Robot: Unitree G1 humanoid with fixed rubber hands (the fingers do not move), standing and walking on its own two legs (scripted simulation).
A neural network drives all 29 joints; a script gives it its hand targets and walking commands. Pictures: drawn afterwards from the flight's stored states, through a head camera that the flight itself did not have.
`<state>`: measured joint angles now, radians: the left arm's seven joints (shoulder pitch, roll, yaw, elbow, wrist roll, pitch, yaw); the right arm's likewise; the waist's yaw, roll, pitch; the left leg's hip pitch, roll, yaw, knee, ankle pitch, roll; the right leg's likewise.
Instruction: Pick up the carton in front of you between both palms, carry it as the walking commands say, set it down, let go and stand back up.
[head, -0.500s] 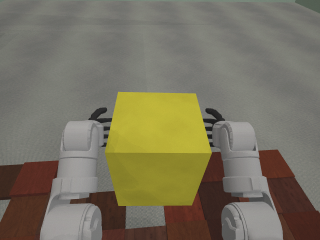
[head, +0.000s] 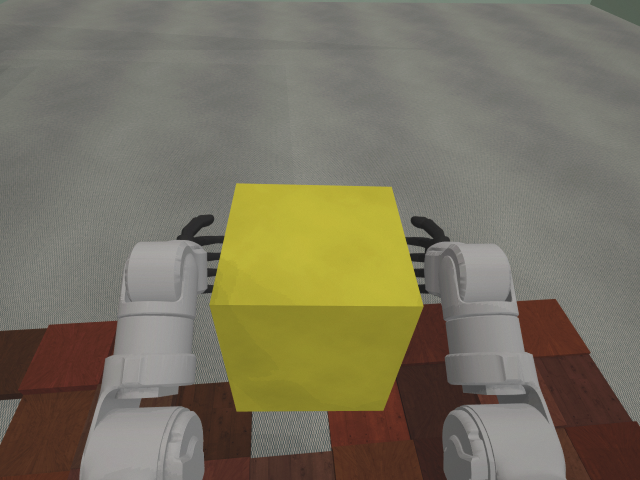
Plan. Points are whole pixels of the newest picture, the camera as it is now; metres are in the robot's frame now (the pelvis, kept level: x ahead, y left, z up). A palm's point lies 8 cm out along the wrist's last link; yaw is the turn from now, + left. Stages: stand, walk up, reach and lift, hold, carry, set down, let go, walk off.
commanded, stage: carry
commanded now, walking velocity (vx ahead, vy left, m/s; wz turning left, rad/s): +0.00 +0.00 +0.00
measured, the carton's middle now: (312, 301) +0.36 +0.00 +0.04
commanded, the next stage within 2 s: none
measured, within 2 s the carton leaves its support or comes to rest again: neither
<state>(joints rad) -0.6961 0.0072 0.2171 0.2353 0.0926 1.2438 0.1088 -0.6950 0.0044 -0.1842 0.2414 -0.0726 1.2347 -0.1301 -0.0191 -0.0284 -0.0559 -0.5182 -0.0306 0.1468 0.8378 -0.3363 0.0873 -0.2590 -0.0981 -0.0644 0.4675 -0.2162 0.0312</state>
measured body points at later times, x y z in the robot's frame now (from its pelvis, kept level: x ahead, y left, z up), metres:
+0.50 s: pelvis +0.04 +0.00 +0.00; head +0.01 +0.01 +0.44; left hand +0.39 +0.15 +0.12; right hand +0.39 -0.15 +0.12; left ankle +0.07 +0.07 -0.69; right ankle +0.02 -0.13 -0.74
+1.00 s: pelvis +0.25 +0.02 +0.00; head +0.28 +0.02 +0.45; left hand +0.62 +0.15 +0.10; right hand +0.60 -0.15 +0.09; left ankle +0.18 +0.08 -0.69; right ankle +0.15 -0.11 -0.59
